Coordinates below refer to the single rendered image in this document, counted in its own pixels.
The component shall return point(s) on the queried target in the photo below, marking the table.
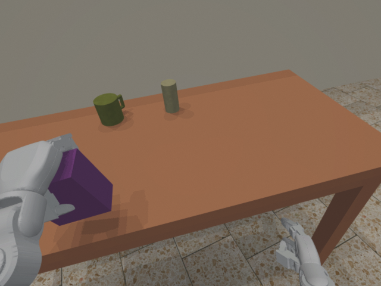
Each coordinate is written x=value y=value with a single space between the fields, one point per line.
x=234 y=149

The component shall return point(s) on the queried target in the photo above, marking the robot left hand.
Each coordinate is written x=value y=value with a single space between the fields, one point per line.
x=33 y=167

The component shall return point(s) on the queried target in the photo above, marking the left robot forearm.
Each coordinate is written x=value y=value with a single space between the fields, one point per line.
x=21 y=226

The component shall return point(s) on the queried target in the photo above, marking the sponge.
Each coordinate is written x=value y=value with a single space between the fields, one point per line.
x=78 y=182

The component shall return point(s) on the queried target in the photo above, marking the robot right hand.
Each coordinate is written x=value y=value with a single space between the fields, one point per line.
x=299 y=252

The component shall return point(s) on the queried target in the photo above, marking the right robot forearm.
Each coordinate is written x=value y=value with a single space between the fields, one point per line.
x=312 y=274

